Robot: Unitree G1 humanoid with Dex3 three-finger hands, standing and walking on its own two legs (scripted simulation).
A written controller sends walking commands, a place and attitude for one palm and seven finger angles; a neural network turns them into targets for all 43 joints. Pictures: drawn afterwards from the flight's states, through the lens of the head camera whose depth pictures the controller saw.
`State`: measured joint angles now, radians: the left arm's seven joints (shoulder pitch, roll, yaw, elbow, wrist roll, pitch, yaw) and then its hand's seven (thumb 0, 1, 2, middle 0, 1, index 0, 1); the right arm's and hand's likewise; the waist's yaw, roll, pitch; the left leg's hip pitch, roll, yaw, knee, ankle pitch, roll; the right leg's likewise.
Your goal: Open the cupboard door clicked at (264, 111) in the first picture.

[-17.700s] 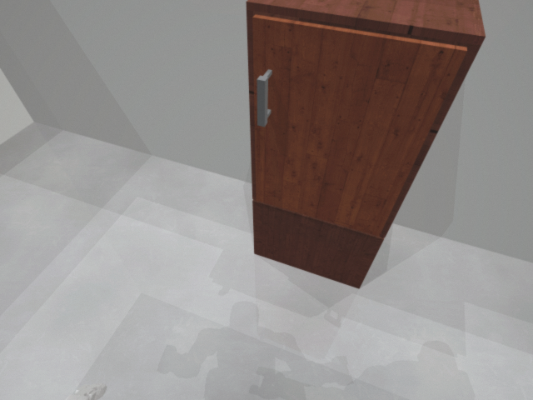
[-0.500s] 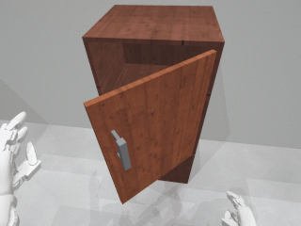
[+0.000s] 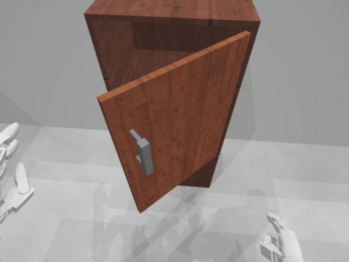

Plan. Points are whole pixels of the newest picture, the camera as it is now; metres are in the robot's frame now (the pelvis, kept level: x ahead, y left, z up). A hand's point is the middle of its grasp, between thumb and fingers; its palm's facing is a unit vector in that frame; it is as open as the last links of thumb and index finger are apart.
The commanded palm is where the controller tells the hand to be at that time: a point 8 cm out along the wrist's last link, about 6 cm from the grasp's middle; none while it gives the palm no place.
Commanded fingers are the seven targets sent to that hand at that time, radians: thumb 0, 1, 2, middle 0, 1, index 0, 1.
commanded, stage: step back with the hand held close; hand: left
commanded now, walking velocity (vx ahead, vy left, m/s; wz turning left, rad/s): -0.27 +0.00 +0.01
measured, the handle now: (141, 152) +0.35 +0.11 +0.05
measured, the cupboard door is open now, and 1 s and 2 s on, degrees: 44 44 44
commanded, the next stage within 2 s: stop stepping back and stand still in 0.76 s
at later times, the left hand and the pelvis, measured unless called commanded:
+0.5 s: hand out of the picture +0.09 +0.29 +0.16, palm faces +0.51 -0.73 -0.45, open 7.4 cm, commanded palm +0.03 +0.33 +0.17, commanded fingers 0.00 0.90 0.90 -0.20 -0.30 -0.20 -0.30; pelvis -0.09 +0.02 -0.02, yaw +5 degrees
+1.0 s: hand out of the picture +0.04 +0.25 +0.16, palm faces +0.32 -0.82 -0.47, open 7.4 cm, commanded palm -0.02 +0.30 +0.17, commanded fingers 0.00 0.90 0.90 -0.20 -0.30 -0.20 -0.30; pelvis -0.18 +0.01 -0.01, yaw -4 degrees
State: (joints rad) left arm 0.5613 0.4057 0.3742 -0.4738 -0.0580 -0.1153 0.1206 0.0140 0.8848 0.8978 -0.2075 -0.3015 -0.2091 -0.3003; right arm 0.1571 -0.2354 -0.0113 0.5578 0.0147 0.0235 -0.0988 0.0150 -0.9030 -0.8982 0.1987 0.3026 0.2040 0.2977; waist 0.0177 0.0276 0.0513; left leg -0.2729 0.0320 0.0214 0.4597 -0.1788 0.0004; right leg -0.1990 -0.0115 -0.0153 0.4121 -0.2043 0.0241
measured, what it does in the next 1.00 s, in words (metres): walks backwards: right foot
